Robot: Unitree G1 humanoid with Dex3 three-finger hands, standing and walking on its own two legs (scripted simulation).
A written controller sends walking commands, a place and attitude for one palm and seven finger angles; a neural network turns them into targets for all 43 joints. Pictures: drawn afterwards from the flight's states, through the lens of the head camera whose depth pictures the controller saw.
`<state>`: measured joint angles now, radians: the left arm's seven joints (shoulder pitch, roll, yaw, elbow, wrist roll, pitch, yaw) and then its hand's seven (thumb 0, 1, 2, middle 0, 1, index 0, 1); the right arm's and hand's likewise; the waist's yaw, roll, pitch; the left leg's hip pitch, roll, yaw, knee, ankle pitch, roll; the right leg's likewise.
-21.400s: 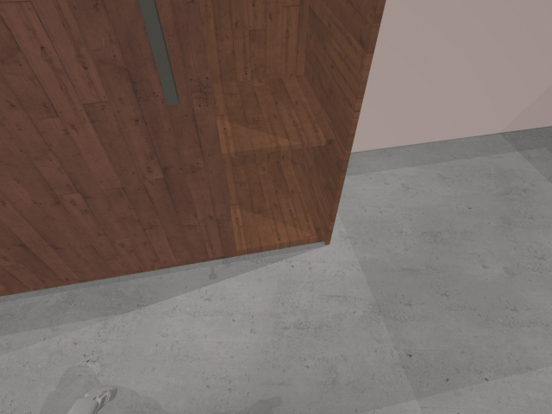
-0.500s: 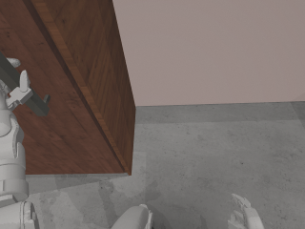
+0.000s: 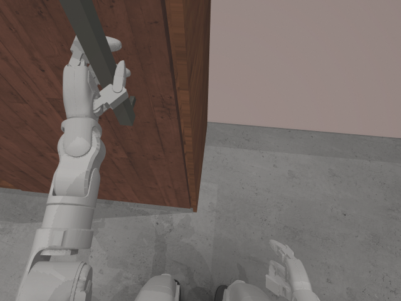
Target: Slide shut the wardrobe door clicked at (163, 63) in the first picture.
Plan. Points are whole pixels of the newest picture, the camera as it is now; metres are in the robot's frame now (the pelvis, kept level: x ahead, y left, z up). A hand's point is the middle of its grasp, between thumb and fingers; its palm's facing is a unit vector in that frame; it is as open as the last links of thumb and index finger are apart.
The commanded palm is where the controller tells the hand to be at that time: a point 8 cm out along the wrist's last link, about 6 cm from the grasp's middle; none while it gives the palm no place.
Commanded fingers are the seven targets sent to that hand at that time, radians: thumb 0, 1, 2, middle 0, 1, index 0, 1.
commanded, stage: stop walking and hold the door there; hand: left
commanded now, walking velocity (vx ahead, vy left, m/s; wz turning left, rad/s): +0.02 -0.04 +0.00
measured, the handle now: (111, 64) +0.45 +0.21 +0.18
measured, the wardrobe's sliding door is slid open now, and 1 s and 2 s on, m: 0.01 0.01 0.01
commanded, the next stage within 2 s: loosen the grip on the handle in 0.56 s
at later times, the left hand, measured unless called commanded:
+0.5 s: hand (122, 88) +0.40 +0.18 +0.17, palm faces +0.19 -0.98 -0.10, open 6.0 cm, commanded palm +0.37 +0.21 +0.16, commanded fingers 0.00 0.90 0.90 -0.45 -1.40 -0.45 -1.40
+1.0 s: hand (113, 87) +0.40 +0.19 +0.17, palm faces +0.23 -0.97 -0.09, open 11.9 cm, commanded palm +0.37 +0.23 +0.17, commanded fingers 0.00 -0.55 0.20 -0.34 -1.27 -0.34 -1.27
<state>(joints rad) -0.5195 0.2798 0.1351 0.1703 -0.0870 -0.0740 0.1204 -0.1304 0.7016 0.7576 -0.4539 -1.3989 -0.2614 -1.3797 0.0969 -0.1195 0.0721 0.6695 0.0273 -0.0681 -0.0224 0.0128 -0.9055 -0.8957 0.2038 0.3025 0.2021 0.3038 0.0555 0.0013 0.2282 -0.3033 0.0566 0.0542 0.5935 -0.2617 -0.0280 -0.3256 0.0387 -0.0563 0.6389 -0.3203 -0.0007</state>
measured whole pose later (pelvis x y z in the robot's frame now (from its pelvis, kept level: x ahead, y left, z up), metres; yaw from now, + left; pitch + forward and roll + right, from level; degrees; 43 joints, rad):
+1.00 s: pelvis -0.02 +0.02 +0.00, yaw +1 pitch +2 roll +1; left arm -0.61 0.26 0.18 0.65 -0.06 -0.21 0.10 -0.01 -0.16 0.40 -0.43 -1.38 -0.28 -1.31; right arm 0.27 -0.25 0.02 0.70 0.05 -0.17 -0.04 0.01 -0.91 -0.90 0.20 0.30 0.20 0.30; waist -0.03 -0.01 -0.02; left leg -0.32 0.00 0.07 0.55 -0.26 0.01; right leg -0.39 0.01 -0.05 0.56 -0.21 -0.05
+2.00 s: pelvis +0.01 +0.03 +0.01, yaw +0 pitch +4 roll +0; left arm -0.52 0.36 0.29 0.61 -0.12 -0.25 -0.09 -0.01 -0.55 0.20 -0.41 -1.23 -0.27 -1.15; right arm 0.29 -0.25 0.03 0.70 0.04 -0.10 -0.09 0.01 -0.91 -0.90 0.20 0.30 0.20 0.30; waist -0.02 0.01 -0.04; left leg -0.34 0.00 0.07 0.57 -0.31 0.03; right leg -0.38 0.01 -0.05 0.54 -0.23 -0.03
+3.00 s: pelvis +0.02 +0.03 +0.01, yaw +2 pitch -2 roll -1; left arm 0.07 0.37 0.34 -0.05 -0.36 0.13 -0.33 -0.01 -0.55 0.20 -0.25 -1.15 -0.26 -1.15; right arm 0.23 -0.25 0.07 0.64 0.07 -0.23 -0.11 0.02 -0.91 -0.90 0.20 0.30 0.20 0.30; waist 0.03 0.06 -0.07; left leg -0.16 0.00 0.03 0.52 -0.32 0.02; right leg -0.20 0.01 -0.08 0.50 -0.26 -0.03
